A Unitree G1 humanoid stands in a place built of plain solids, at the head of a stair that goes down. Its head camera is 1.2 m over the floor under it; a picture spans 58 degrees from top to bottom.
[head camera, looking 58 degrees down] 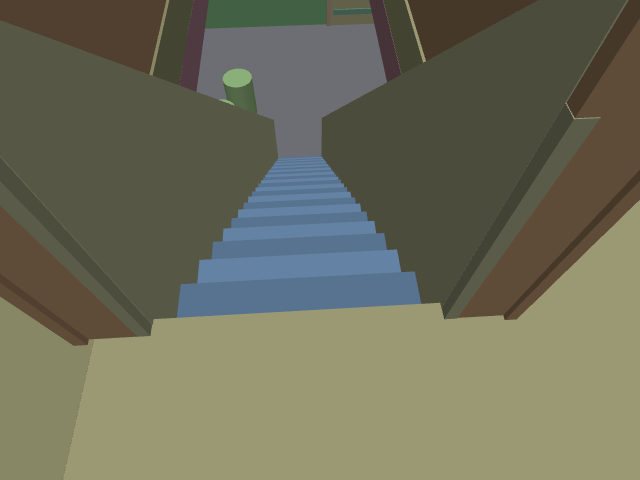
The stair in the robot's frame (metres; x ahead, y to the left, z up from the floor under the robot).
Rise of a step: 0.21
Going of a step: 0.22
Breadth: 0.93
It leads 4 degrees to the left of straight ahead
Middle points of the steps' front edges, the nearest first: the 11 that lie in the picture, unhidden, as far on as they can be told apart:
0.50 0.06 0.00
0.72 0.08 -0.20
0.94 0.09 -0.41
1.15 0.10 -0.62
1.37 0.12 -0.82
1.58 0.13 -1.03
1.80 0.14 -1.23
2.01 0.16 -1.44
2.23 0.17 -1.65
2.44 0.18 -1.85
2.66 0.20 -2.06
